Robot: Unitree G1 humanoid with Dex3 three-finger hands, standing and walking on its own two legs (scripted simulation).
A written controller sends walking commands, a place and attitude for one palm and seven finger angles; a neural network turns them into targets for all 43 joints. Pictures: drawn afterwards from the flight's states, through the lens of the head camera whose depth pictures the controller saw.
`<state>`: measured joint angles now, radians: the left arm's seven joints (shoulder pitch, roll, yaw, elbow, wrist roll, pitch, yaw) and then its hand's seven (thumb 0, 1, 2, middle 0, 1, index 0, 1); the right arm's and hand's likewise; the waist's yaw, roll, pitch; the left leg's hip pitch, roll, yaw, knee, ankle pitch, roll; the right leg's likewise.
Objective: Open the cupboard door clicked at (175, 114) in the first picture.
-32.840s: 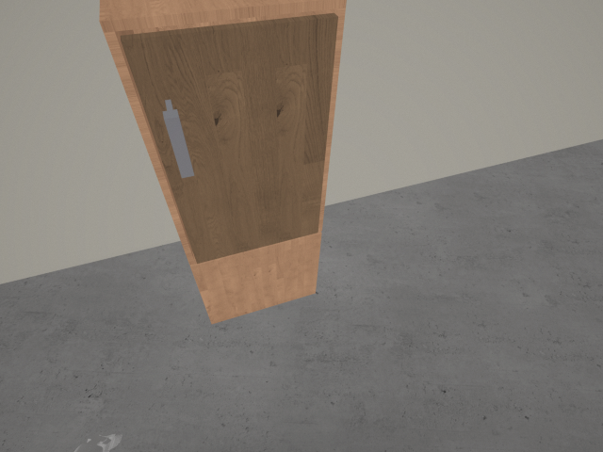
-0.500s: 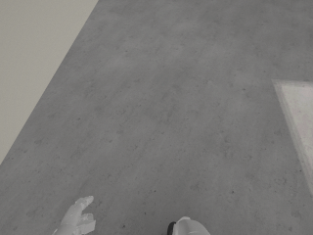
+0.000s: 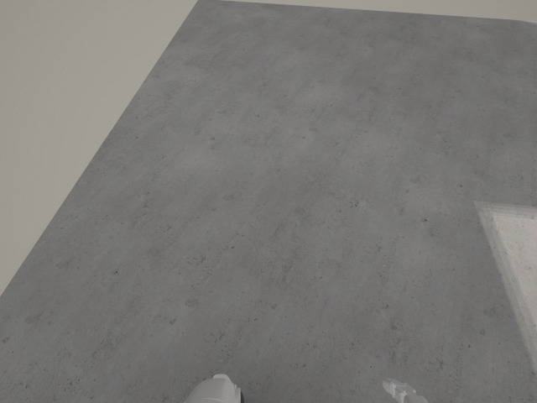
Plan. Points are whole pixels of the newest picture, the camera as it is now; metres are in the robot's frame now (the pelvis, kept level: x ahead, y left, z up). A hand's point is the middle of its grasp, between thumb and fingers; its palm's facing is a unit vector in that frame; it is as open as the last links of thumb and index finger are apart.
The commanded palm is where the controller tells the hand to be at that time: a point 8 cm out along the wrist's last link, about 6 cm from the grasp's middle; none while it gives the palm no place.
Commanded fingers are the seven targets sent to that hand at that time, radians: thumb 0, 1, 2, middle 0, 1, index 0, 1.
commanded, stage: walk to a spot facing it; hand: left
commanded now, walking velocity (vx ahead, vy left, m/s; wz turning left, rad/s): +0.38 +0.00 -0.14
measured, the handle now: out of the picture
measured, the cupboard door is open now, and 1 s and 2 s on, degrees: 48 48 48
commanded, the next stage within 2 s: turn to face it in 0.30 s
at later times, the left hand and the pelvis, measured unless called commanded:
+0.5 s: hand (216, 266) +0.39 +0.16 -0.16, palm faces -0.20 -0.95 -0.24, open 7.4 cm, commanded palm none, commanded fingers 0.00 0.90 0.90 -0.20 -0.30 -0.20 -0.30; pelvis +0.26 -0.02 +0.00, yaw -9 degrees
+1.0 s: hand (215, 248) +0.45 +0.17 -0.19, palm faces +0.14 -0.97 -0.19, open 7.3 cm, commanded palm none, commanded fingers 0.00 0.90 0.90 -0.20 -0.30 -0.20 -0.30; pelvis +0.37 -0.03 -0.01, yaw +6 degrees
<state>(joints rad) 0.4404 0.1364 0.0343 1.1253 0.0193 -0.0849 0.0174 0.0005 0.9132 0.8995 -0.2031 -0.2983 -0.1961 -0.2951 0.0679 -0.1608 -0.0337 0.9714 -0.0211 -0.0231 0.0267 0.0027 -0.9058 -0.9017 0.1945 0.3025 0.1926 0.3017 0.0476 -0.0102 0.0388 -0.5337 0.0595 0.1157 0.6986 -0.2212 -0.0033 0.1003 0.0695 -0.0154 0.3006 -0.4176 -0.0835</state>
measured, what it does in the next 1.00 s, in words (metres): walks ahead: left foot, then right foot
